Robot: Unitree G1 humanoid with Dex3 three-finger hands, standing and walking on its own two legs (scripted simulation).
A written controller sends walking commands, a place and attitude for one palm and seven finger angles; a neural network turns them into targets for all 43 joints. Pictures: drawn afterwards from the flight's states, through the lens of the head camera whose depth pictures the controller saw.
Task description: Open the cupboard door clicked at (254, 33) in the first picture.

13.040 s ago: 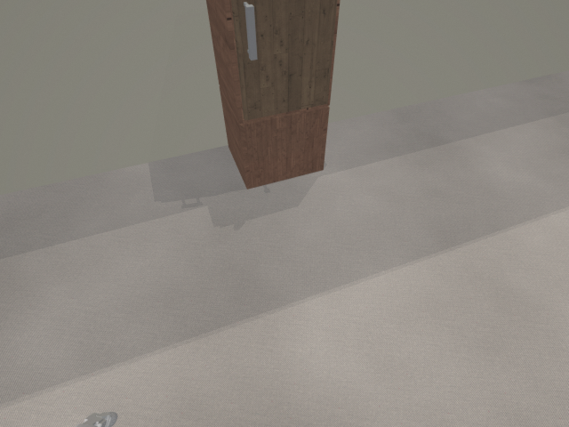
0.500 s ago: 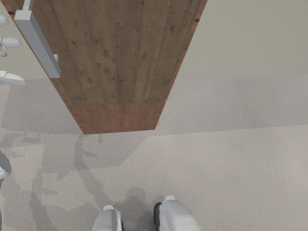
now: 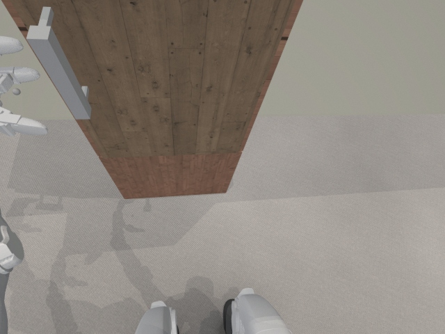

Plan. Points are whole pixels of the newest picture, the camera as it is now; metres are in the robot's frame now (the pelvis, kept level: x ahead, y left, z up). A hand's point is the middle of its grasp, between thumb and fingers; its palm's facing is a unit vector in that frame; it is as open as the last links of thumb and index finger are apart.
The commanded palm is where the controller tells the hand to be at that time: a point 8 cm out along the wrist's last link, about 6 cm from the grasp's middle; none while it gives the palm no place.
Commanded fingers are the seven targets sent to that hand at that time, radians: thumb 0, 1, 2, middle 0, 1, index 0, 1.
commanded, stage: move the hooked fingers beside the handle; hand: left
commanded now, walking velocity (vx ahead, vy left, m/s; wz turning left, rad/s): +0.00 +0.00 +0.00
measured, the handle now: (67, 69) +0.54 +0.22 +0.08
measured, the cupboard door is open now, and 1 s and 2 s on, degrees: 0 0 0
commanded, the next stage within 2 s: slide the fingers in behind the handle in 0.20 s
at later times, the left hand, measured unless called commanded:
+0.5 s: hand (15, 98) +0.47 +0.28 +0.09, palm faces +0.01 -1.00 -0.01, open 14.0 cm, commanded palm +0.46 +0.32 +0.08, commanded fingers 0.00 -0.50 0.30 -0.30 -1.20 -0.30 -1.20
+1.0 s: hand (46, 94) +0.49 +0.24 +0.09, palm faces +0.02 -1.00 -0.02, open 14.0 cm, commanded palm +0.46 +0.29 +0.08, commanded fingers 0.00 -0.50 0.30 -0.30 -1.20 -0.30 -1.20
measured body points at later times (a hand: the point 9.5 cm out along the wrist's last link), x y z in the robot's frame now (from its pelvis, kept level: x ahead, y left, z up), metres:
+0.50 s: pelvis -0.01 +0.00 +0.00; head +0.12 +0.03 +0.43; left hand +0.47 +0.34 +0.10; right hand +0.00 -0.27 -0.10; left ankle -0.02 +0.10 -0.68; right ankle +0.02 -0.13 -0.68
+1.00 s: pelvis -0.01 +0.00 +0.00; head +0.12 +0.03 +0.43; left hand +0.48 +0.30 +0.09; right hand +0.00 -0.27 -0.10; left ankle -0.02 +0.10 -0.68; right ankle +0.02 -0.13 -0.68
